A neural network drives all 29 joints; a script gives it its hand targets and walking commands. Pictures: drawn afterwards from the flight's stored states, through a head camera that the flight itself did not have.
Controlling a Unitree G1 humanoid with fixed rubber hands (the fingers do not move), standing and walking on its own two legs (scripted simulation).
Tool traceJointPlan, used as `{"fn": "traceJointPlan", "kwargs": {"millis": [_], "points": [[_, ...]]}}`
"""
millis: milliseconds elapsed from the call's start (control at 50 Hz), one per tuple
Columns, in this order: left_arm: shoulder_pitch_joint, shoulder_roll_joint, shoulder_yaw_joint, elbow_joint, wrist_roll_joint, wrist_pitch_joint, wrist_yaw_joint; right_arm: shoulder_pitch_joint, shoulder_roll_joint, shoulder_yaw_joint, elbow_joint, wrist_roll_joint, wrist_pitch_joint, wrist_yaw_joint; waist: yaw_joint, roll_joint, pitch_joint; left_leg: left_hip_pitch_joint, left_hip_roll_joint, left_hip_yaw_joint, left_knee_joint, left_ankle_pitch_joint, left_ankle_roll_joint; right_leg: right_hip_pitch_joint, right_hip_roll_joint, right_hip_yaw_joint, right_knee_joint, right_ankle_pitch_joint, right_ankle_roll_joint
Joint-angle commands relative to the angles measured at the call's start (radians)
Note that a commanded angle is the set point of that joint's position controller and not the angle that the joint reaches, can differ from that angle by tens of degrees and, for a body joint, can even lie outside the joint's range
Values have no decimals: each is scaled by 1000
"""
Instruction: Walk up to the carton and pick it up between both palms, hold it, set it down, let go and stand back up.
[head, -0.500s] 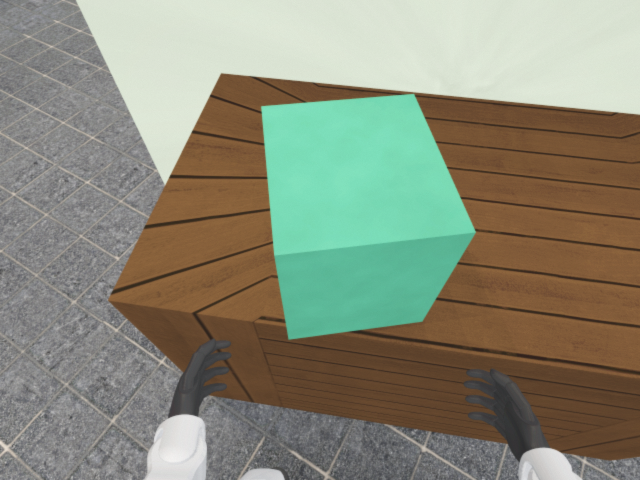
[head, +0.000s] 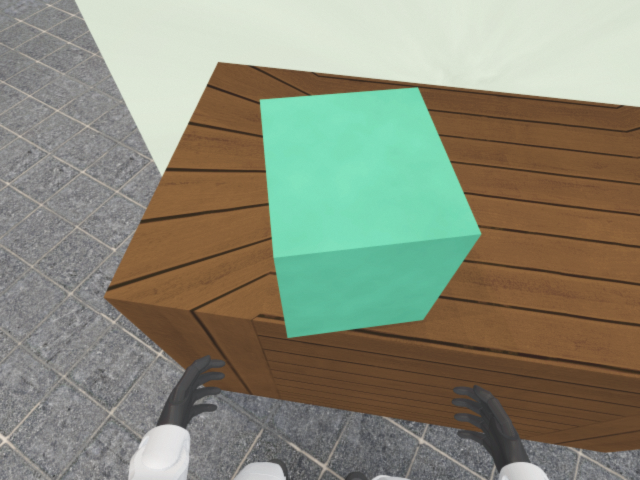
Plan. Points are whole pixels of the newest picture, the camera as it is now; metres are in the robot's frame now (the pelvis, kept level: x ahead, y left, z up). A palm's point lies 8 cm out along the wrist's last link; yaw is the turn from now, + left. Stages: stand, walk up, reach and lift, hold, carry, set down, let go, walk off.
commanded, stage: set down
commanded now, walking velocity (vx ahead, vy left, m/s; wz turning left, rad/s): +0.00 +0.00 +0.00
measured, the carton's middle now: (348, 220) +0.43 +0.03 +0.02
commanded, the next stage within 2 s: let go in 0.34 s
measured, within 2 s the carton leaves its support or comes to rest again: neither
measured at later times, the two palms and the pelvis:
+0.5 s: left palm (171, 416) +0.17 +0.23 -0.07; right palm (498, 453) +0.17 -0.18 -0.09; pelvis +0.01 +0.00 +0.00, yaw +0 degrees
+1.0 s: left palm (170, 423) +0.16 +0.23 -0.08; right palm (508, 458) +0.17 -0.20 -0.10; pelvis +0.01 +0.00 +0.00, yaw +0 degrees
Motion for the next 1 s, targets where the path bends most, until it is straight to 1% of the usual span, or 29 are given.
{"fn": "traceJointPlan", "kwargs": {"millis": [0, 20, 40, 60, 100, 160, 200, 220, 240, 280, 340, 420, 480, 560, 620, 640, 660, 700, 760, 780, 800, 820, 840, 860, 880, 900, 920, 940, 980], "points": [[-57, 219, 55, -62, -87, -30, -12, 41, -79, -137, -132, -26, -61, -46, -48, 9, -252, 191, -88, 57, -54, 69, 52, 339, -128, 69, -148, 171, 102], [-58, 220, 53, -71, -85, -30, -11, 45, -69, -140, -135, -24, -63, -47, -45, 25, -268, 198, -85, 56, -50, 66, 51, 338, -129, 69, -149, 155, 97], [-58, 225, 57, -54, -88, -27, -14, 39, -67, -140, -132, -29, -64, -51, -43, 9, -257, 185, -90, 60, -46, 64, 56, 326, -133, 68, -149, 145, 101], [-46, 223, 69, -52, -80, -28, -11, 40, -66, -131, -139, -30, -67, -49, -29, 21, -272, 188, -90, 60, -48, 79, 53, 337, -127, 64, -137, 179, 99], [-56, 227, 62, -69, -88, -29, -14, 42, -65, -132, -128, -26, -71, -51, -43, 15, -280, 193, -88, 56, -45, 85, 51, 343, -129, 64, -141, 190, 101], [-62, 215, 42, -56, -82, -25, -10, 36, -81, -146, -106, -31, -73, -53, -62, 61, -256, 215, -74, 47, -55, 95, 43, 345, -115, 42, -141, 192, 93], [-69, 216, 38, -69, -86, -22, -8, 38, -77, -151, -108, -32, -74, -51, -58, 53, -255, 215, -71, 49, -57, 84, 46, 334, -116, 41, -142, 159, 91], [-67, 218, 33, -68, -84, -23, -8, 39, -82, -148, -105, -33, -71, -48, -59, 70, -251, 219, -68, 48, -62, 86, 42, 323, -114, 38, -143, 171, 90], [-56, 224, 34, -53, -89, -18, -11, 39, -79, -157, -108, -38, -69, -52, -66, 42, -244, 220, -73, 54, -50, 89, 45, 324, -116, 40, -144, 166, 95], [-69, 219, 31, -54, -83, -14, -10, 28, -76, -148, -87, -31, -62, -48, -56, 78, -229, 227, -68, 50, -55, 89, 40, 308, -112, 31, -145, 161, 88], [-64, 221, 28, -44, -82, -11, -9, 23, -80, -145, -99, -34, -59, -46, -60, 71, -230, 236, -66, 48, -53, 82, 44, 309, -112, 34, -150, 138, 89], [-54, 222, 25, -42, -81, -16, -8, 20, -88, -146, -94, -31, -68, -42, -60, 76, -242, 235, -63, 49, -51, 109, 36, 323, -105, 24, -138, 188, 90], [-64, 220, 24, -43, -83, -17, -11, 17, -90, -145, -87, -28, -67, -42, -68, 53, -231, 255, -65, 51, -53, 114, 36, 311, -105, 22, -147, 206, 93], [-61, 221, 22, -45, -75, -19, -4, 14, -96, -143, -88, -29, -66, -36, -59, 102, -239, 270, -58, 48, -54, 130, 30, 315, -97, 16, -139, 205, 87], [-58, 203, 9, -30, -75, -21, -1, 12, -104, -151, -93, -32, -62, -31, -70, 87, -229, 263, -50, 41, -56, 108, 33, 304, -91, 10, -141, 171, 77], [-68, 210, 12, -45, -83, -19, -1, 9, -96, -150, -93, -34, -62, -31, -58, 91, -227, 273, -56, 44, -54, 105, 36, 289, -97, 10, -149, 155, 81], [-72, 217, 10, -40, -86, -20, -3, -4, -92, -151, -100, -37, -60, -30, -70, 67, -227, 278, -56, 48, -53, 98, 35, 288, -97, 11, -150, 151, 82], [-70, 210, 6, -30, -79, -20, 4, -1, -87, -147, -100, -39, -52, -26, -70, 104, -219, 263, -54, 41, -55, 90, 33, 303, -94, 8, -145, 120, 74], [-74, 213, 9, -37, -82, -21, 6, -10, -94, -152, -101, -33, -55, -25, -71, 101, -216, 261, -49, 46, -54, 104, 31, 293, -93, 8, -147, 124, 76], [-74, 210, 8, -20, -76, -24, 4, 2, -97, -146, -91, -37, -52, -24, -83, 105, -213, 266, -48, 46, -60, 102, 27, 293, -87, 8, -146, 130, 73], [-65, 214, 16, -24, -76, -21, 4, -3, -98, -144, -99, -37, -52, -23, -68, 90, -222, 261, -54, 48, -58, 112, 30, 297, -87, 6, -141, 153, 77], [-69, 212, 16, -30, -77, -26, 4, 3, -101, -147, -95, -38, -55, -25, -77, 98, -226, 264, -50, 46, -53, 122, 30, 302, -87, 4, -141, 169, 79], [-67, 215, 14, -35, -76, -26, 3, -6, -99, -144, -87, -32, -52, -22, -71, 103, -208, 283, -51, 50, -59, 122, 26, 288, -88, 4, -147, 165, 79], [-76, 212, 14, -40, -83, -27, 3, -6, -97, -148, -93, -35, -55, -22, -77, 82, -225, 287, -52, 47, -57, 121, 27, 285, -89, 6, -152, 159, 81], [-65, 213, 11, -23, -80, -28, 6, 1, -93, -146, -98, -48, -52, -20, -70, 106, -220, 288, -52, 43, -61, 113, 27, 281, -84, 1, -148, 140, 74], [-69, 217, 8, -23, -83, -28, 9, -4, -96, -155, -89, -41, -51, -21, -74, 96, -218, 273, -52, 41, -53, 106, 29, 282, -85, 0, -144, 135, 72], [4, 256, 92, 187, -38, -111, 15, 67, -336, -145, 20, -90, 68, -23, -20, 81, -433, 206, 59, -60, 84, 314, 59, 370, -180, 78, -10, 328, 51], [53, 277, 86, 196, -39, -140, 13, 34, -336, -148, -14, -95, 111, -25, -17, 56, -436, 179, 53, -68, 102, 244, 68, 372, -183, 95, -14, 322, 48], [30, 265, 85, 241, -37, -172, 3, 37, -287, -137, -19, -76, 149, -28, -26, 45, -378, 126, 51, -70, 84, 113, 67, 342, -202, 115, -30, 214, 31]]}}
